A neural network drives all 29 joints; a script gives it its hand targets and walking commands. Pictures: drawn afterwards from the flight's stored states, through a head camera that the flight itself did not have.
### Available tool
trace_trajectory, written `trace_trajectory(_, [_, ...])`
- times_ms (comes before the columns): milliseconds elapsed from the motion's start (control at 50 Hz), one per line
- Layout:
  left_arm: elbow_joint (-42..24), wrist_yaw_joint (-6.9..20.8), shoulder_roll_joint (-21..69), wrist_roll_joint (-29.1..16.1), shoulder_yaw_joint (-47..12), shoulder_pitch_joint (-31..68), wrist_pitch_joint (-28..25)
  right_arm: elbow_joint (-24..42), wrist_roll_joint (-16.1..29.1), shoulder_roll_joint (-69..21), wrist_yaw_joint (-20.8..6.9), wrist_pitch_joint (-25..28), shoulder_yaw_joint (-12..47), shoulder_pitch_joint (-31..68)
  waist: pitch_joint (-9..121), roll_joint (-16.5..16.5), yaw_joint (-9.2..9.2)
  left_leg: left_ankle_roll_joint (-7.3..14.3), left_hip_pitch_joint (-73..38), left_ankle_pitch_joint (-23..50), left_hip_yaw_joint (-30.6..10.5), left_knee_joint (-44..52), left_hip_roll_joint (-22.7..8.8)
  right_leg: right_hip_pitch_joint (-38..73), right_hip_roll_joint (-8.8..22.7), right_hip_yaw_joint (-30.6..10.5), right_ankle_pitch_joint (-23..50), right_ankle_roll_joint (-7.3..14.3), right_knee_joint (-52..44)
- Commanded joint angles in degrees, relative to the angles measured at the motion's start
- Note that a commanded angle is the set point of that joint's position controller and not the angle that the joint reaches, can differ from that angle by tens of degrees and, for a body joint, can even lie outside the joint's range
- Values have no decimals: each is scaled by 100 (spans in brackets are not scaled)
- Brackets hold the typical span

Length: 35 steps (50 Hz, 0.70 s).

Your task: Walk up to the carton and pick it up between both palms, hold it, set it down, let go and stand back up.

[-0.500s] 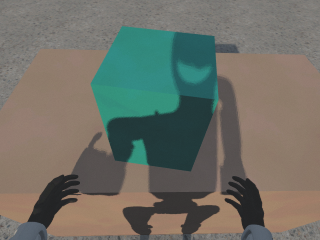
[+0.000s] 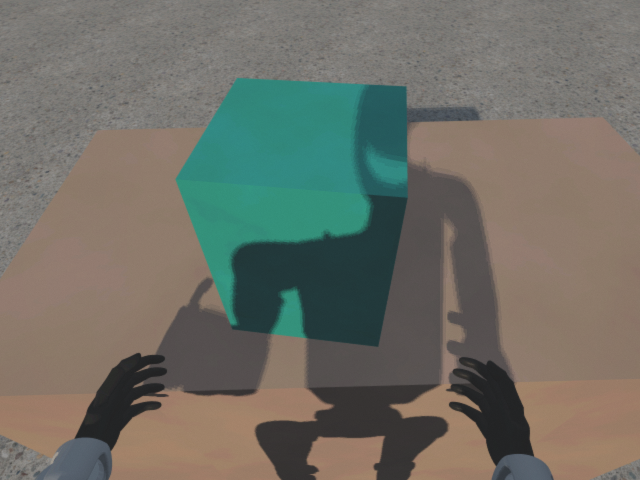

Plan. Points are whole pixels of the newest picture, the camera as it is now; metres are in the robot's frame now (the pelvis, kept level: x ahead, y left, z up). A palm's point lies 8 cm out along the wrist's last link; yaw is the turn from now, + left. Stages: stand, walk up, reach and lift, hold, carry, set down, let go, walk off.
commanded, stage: set down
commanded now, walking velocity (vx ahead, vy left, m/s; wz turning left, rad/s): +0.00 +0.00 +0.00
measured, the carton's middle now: (311, 219) +0.45 +0.01 +0.09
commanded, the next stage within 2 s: let go in 0.68 s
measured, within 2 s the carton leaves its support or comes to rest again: neither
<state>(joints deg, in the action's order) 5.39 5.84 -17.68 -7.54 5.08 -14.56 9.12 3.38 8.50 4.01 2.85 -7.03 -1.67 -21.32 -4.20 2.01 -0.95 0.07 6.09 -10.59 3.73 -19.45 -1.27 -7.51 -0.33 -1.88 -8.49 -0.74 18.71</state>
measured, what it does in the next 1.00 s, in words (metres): stands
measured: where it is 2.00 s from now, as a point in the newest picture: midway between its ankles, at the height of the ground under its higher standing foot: outside the picture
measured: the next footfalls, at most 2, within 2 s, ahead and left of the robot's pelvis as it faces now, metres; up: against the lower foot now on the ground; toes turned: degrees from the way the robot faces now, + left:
right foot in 1.54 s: -0.02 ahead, -0.12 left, +0.00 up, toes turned +3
left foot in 1.72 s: -0.04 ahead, +0.10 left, +0.00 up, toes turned +2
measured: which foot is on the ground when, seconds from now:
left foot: down 0.00-1.00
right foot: down 0.00-1.00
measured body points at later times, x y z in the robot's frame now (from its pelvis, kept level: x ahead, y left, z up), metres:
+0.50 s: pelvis -0.03 -0.01 +0.00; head -0.06 -0.03 +0.45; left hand +0.22 +0.24 +0.01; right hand +0.19 -0.21 -0.01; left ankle +0.00 +0.11 -0.75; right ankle +0.02 -0.12 -0.75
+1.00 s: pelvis -0.04 +0.00 +0.00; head -0.08 -0.01 +0.44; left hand +0.22 +0.24 +0.01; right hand +0.19 -0.21 +0.00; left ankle +0.00 +0.12 -0.75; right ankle +0.02 -0.12 -0.75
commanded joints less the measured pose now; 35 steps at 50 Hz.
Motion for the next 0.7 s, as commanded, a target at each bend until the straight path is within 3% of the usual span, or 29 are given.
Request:
trace_trajectory(0, [955,152,-52,413,-66,97,436,-788,-734,999,96,-248,118,644,-524,-111,378,17,859,-927,34,886,-147,676,-201,340,-1107,200,-251])
trace_trajectory(400, [2466,266,663,967,-216,772,522,-1937,-868,1264,-179,-525,-11,1627,-1021,12,309,254,1920,-1736,49,1175,-305,1616,-500,607,-1472,169,84])
trace_trajectory(460, [2537,273,671,923,-220,843,545,-1981,-872,1272,-187,-547,10,1683,-1010,-163,288,250,1764,-1569,71,1083,-275,1474,-432,555,-1524,168,-10])
trace_trajectory(560, [2637,220,795,947,-302,968,648,-2252,-873,1345,-237,-596,-33,1878,-996,-146,274,193,1634,-1502,60,1051,-261,1270,-424,591,-1569,188,-27])
trace_trajectory(680, [2678,191,839,966,-334,947,792,-2289,-778,1390,-274,-621,145,1922,-1073,-545,222,142,961,-1305,92,725,-119,447,-141,485,-1974,299,-361])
